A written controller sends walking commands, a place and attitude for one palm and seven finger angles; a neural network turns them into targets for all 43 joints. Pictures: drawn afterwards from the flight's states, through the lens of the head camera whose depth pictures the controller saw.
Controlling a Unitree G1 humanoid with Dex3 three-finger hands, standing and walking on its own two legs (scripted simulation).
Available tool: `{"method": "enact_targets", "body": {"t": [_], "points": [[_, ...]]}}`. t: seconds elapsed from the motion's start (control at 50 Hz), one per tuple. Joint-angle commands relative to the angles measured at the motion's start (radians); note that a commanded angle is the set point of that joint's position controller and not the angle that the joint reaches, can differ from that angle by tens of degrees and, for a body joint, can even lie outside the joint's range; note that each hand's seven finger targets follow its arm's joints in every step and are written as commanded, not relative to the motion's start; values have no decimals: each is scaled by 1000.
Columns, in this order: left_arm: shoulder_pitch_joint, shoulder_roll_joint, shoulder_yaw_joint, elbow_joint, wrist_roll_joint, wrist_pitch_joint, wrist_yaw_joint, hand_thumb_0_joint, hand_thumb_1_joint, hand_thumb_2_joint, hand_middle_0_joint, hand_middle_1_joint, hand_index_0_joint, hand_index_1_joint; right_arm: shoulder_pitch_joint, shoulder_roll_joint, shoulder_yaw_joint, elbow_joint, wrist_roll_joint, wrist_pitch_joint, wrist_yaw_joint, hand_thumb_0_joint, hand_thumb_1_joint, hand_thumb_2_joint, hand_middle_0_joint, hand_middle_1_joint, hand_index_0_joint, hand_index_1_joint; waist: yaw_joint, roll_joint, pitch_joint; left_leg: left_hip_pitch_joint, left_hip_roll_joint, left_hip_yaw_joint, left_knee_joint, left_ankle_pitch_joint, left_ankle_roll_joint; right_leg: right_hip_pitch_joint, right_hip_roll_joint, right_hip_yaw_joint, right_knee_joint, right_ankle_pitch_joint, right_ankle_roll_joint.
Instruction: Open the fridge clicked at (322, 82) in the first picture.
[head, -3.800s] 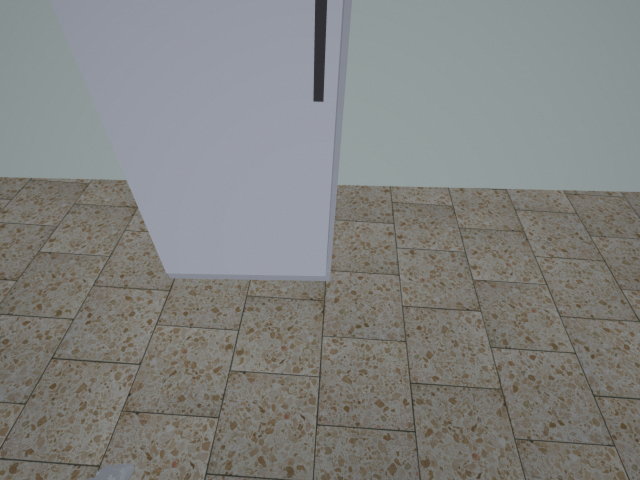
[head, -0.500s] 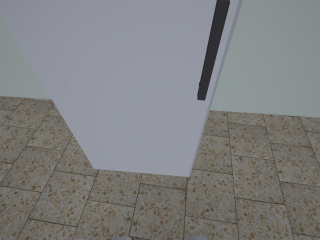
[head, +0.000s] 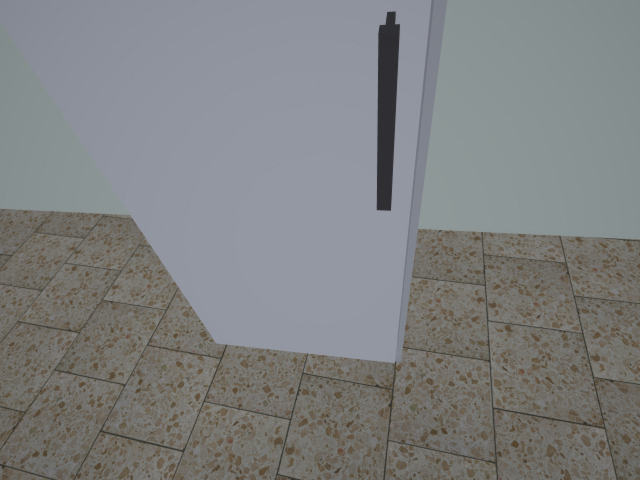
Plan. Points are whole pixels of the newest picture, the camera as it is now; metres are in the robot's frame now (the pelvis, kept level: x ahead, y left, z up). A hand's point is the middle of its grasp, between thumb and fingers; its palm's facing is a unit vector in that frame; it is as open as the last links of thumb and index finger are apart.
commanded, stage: come to a stop and stand still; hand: right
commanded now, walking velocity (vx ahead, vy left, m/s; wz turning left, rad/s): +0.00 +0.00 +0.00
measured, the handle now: (387, 124) +0.54 -0.06 +0.17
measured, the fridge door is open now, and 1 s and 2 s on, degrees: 0 0 0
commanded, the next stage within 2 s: look again from close up in 0.78 s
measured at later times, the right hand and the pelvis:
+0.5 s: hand out of the picture +0.03 -0.10 -0.18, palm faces +0.06 +0.97 -0.23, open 7.1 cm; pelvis +0.00 +0.08 -0.01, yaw -1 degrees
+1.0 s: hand out of the picture -0.04 -0.08 -0.19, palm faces +0.06 +0.98 -0.16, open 7.4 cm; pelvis +0.00 +0.07 -0.02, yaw -1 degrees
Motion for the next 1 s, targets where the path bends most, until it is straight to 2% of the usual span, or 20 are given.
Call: {"method": "enact_targets", "body": {"t": [0.0,0.08,0.12,0.16,0.18,0.2,0.22,0.24,0.26,0.3,0.38,0.48,0.7,0.84,0.86,0.88,0.9,0.92,0.94,0.98], "points": [[84,172,31,-1,0,-9,5,0,900,900,-200,-300,-200,-300,-43,-3,16,-64,3,-24,1,0,-900,-900,200,300,200,300,21,-209,18,-92,36,12,-108,-51,6,92,-273,275,-147,86,-35],[70,161,31,19,3,-3,-10,0,900,900,-200,-300,-200,-300,-90,20,37,-65,8,-37,-4,0,-900,-900,200,300,200,300,26,-238,42,17,37,61,-288,-109,26,-3,-248,280,-157,-66,-55],[62,169,33,28,5,-2,-18,0,900,900,-200,-300,-200,-300,-83,34,40,-55,13,-46,-8,0,-900,-900,200,300,200,300,14,-239,39,77,29,74,-363,-100,37,-47,-244,291,-156,-110,-55],[48,168,35,33,0,-1,-23,0,900,900,-200,-300,-200,-300,-43,41,42,-34,15,-57,-14,0,-900,-900,200,300,200,300,-14,-210,25,166,24,94,-491,6,41,-84,-221,264,-118,-121,-34],[45,149,32,35,-4,-1,-26,0,900,900,-200,-300,-200,-300,-19,32,44,-27,14,-66,-19,0,-900,-900,200,300,200,300,-29,-162,22,234,24,96,-611,98,41,-110,-192,238,-68,-88,-11],[60,116,27,40,-9,-2,-30,0,900,900,-200,-300,-200,-300,-8,15,43,-19,13,-76,-25,0,-900,-900,200,300,200,300,-30,-106,12,297,58,59,-672,139,44,-146,-151,189,-18,-89,27],[72,74,17,38,-16,-2,-33,0,900,900,-200,-300,-200,-300,-15,-11,45,-15,13,-89,-32,0,-900,-900,200,300,200,300,-18,-16,2,318,151,-44,-705,82,75,-187,-107,134,42,-112,62],[70,41,3,35,-15,2,-39,0,900,900,-200,-300,-200,-300,-46,-42,47,-20,16,-94,-34,0,-900,-900,200,300,200,300,-7,61,49,230,217,-100,-747,-5,114,-184,-58,86,66,-151,85],[74,36,-1,35,-9,4,-45,0,900,900,-200,-300,-200,-300,-68,-55,50,-31,18,-93,-32,0,-900,-900,200,300,200,300,2,58,67,130,233,-102,-774,-106,132,-123,-48,76,76,-130,82],[72,44,-2,45,2,16,-45,0,900,900,-200,-300,-200,-300,-82,-40,49,-32,17,-101,-32,0,-900,-900,200,300,200,300,0,166,115,47,176,-89,-794,-116,133,-82,-49,59,110,-72,85],[87,67,-4,58,-3,8,-43,0,900,900,-200,-300,-200,-300,-59,2,63,-34,22,-106,-31,0,-900,-900,200,300,200,300,3,53,107,69,117,-27,-728,37,114,-31,-76,76,65,44,87],[42,79,-6,48,-8,6,-37,0,900,900,-200,-300,-200,-300,-18,-7,61,-28,24,-108,-32,0,-900,-900,200,300,200,300,-12,-40,76,135,104,-14,-698,171,96,-17,-90,78,52,80,90],[-20,102,-8,30,-14,8,-29,0,900,900,-200,-300,-200,-300,31,-4,66,5,19,-115,-33,0,-900,-900,200,300,200,300,-8,-46,25,167,104,-7,-691,295,85,47,-97,71,53,109,93],[-38,110,-10,28,-14,6,-26,0,900,900,-200,-300,-200,-300,55,9,70,22,19,-115,-34,0,-900,-900,200,300,200,300,-13,-46,49,161,97,-5,-697,257,86,48,-99,79,38,98,89],[-152,133,-13,-53,-19,-17,-41,0,900,900,-200,-300,-200,-300,139,-21,66,43,0,-146,-72,0,-900,-900,200,300,200,300,-65,-5,71,170,185,-110,-669,790,19,-99,-82,36,299,4,110],[-132,97,-21,-108,-17,-14,-45,0,900,900,-200,-300,-200,-300,118,-63,59,17,-2,-162,-70,0,-900,-900,200,300,200,300,-15,-1,36,281,225,-73,-590,1136,50,-151,-32,57,281,-127,98],[-69,68,-16,-99,-16,-19,-39,0,900,900,-200,-300,-200,-300,127,-58,57,-5,0,-159,-66,0,-900,-900,200,300,200,300,-14,45,-64,358,221,-48,-520,1223,71,-131,-22,50,252,-147,72],[-37,79,-12,-92,-18,-24,-37,0,900,900,-200,-300,-200,-300,112,-38,63,-11,3,-152,-65,0,-900,-900,200,300,200,300,-5,72,-123,371,193,-2,-489,1109,115,-102,-26,57,204,-107,72],[-20,95,-11,-87,-19,-24,-37,0,900,900,-200,-300,-200,-300,91,-31,66,-24,7,-149,-61,0,-900,-900,200,300,200,300,-2,108,-153,370,164,10,-481,953,119,-66,-29,73,159,-23,71],[-2,131,-6,-86,-15,-31,-37,0,900,900,-200,-300,-200,-300,62,-5,73,-53,9,-137,-56,0,-900,-900,200,300,200,300,-1,0,-131,260,111,26,-485,570,110,7,-82,107,150,212,55]]}}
